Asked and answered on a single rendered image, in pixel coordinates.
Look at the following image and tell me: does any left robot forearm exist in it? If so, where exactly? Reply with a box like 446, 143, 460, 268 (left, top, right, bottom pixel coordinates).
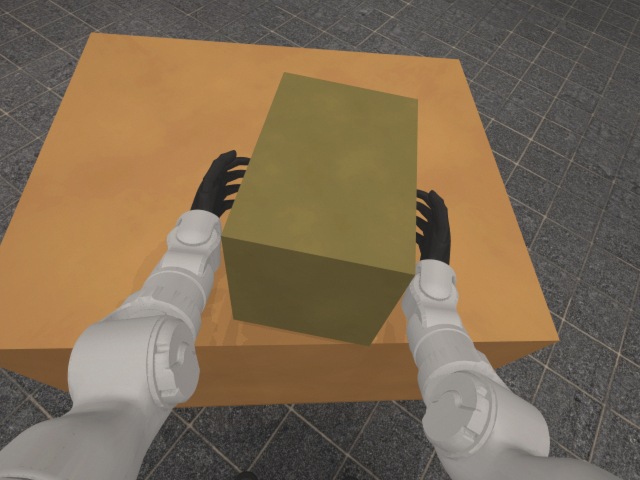
68, 210, 222, 401

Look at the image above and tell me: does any robot left upper arm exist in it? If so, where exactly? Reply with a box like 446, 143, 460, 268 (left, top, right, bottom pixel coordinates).
0, 315, 200, 480

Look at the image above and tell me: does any carton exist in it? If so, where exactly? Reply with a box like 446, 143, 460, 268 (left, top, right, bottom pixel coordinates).
221, 72, 418, 346

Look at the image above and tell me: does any pedestal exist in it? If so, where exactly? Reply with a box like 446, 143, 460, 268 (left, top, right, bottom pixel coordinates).
0, 32, 560, 408

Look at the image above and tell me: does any robot right upper arm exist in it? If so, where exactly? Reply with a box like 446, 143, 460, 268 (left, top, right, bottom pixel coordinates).
422, 371, 623, 480

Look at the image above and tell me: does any robot left hand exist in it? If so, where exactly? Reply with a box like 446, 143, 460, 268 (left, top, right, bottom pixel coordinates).
190, 150, 250, 218

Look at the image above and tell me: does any robot right hand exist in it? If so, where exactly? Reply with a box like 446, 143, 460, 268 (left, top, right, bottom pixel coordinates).
416, 189, 451, 265

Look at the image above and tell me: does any right robot forearm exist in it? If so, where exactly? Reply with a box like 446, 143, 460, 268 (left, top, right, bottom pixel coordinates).
401, 259, 513, 407

